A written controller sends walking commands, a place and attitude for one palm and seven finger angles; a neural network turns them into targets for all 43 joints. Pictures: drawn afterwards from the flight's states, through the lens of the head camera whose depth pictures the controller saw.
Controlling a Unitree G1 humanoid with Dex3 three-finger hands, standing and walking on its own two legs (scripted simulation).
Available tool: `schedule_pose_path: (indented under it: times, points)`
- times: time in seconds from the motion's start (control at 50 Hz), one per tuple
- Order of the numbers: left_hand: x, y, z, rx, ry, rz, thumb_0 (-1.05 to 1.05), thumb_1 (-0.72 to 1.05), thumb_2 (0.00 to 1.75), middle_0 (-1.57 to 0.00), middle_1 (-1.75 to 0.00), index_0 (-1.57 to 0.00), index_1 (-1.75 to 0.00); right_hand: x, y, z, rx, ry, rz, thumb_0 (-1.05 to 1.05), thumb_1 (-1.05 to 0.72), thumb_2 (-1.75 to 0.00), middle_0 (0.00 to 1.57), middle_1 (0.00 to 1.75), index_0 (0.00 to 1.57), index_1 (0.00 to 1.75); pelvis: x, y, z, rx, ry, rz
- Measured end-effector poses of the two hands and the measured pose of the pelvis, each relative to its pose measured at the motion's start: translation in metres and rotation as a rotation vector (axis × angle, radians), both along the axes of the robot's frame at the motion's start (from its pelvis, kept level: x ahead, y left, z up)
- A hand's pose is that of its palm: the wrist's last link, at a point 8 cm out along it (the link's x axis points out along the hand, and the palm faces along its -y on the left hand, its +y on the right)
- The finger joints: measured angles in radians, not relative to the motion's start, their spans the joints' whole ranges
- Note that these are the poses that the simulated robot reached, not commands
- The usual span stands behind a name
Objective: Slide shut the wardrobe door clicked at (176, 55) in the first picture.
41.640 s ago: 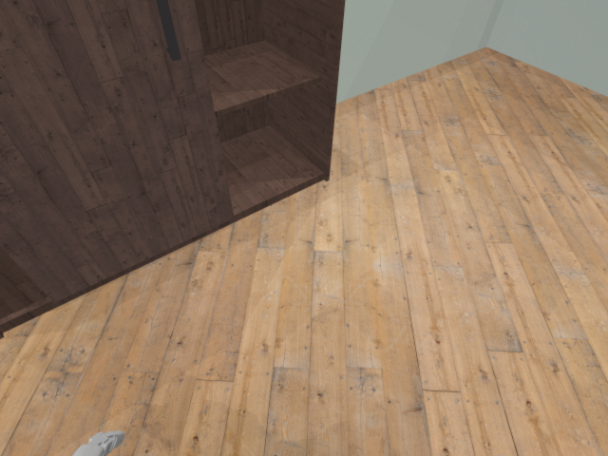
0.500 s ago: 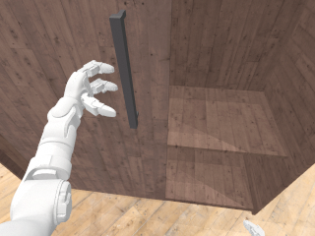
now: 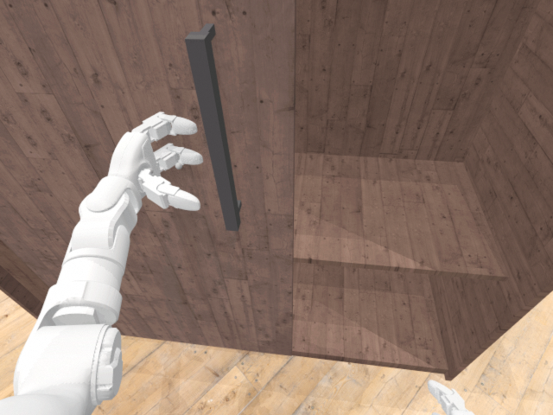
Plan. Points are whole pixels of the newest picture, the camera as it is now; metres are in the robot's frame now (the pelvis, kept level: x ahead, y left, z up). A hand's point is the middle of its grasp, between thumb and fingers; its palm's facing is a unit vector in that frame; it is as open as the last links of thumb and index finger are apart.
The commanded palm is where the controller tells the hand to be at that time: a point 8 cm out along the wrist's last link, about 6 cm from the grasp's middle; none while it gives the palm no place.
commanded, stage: move the hooked fingers beside the handle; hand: left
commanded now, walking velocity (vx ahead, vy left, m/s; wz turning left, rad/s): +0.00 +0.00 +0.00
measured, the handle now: (223, 145) +0.45 +0.08 +0.18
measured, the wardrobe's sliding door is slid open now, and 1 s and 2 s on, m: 0.52 0.52 0.53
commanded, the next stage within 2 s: none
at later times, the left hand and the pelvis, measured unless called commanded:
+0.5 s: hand (177, 165) +0.42 +0.14 +0.18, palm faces -0.15 -0.99 -0.04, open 12.9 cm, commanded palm +0.42 +0.23 +0.21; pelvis +0.01 -0.01 +0.00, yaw +0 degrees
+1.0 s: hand (175, 164) +0.42 +0.15 +0.18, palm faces -0.17 -0.99 -0.04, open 12.9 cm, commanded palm +0.42 +0.23 +0.21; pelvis +0.01 -0.01 +0.00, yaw -1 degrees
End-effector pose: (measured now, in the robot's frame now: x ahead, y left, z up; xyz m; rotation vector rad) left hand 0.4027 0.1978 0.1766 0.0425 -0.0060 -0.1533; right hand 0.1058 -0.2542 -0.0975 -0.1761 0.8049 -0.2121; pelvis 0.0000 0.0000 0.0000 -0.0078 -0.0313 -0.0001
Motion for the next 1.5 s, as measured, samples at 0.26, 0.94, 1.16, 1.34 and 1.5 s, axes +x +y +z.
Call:
schedule_pose_path:
  times: [0.26,0.94,1.16,1.34,1.5]
  points:
    - [0.001,0.002,0.001,-0.002,0.008,-0.004,-0.01,-0.5,0.3,-0.5,-1.24,-0.5,-1.23,0.006,-0.011,0.002,-0.013,-0.01,-0.007,0.01,-0.9,-0.9,0.2,0.3,0.21,0.3,0.003,-0.008,0.0,0.003,-0.004,-0.002]
    - [0.001,0.004,0.001,-0.008,0.01,-0.013,-0.01,-0.49,0.3,-0.49,-1.23,-0.5,-1.23,0.011,-0.016,0.003,-0.011,-0.026,-0.019,0.01,-0.9,-0.9,0.2,0.3,0.21,0.3,0.007,-0.01,0.0,0.007,-0.007,-0.01]
    - [0.001,0.005,0.002,-0.005,0.011,-0.012,-0.01,-0.5,0.3,-0.49,-1.23,-0.5,-1.23,0.01,-0.012,0.003,-0.012,-0.026,-0.018,0.01,-0.9,-0.9,0.2,0.3,0.21,0.3,0.006,-0.007,0.001,0.006,-0.007,-0.009]
    - [0.002,0.006,0.002,-0.008,0.012,-0.016,-0.01,-0.5,0.3,-0.49,-1.23,-0.51,-1.23,0.007,-0.01,0.003,-0.014,-0.019,-0.023,0.01,-0.9,-0.9,0.2,0.3,0.21,0.3,0.005,-0.005,0.001,0.003,-0.007,-0.011]
    - [0.002,0.006,0.002,-0.009,0.014,-0.015,-0.01,-0.5,0.3,-0.5,-1.23,-0.52,-1.23,0.002,-0.01,0.002,-0.018,-0.012,-0.029,0.01,-0.9,-0.9,0.2,0.3,0.21,0.3,0.003,-0.004,0.0,0.002,-0.008,-0.01]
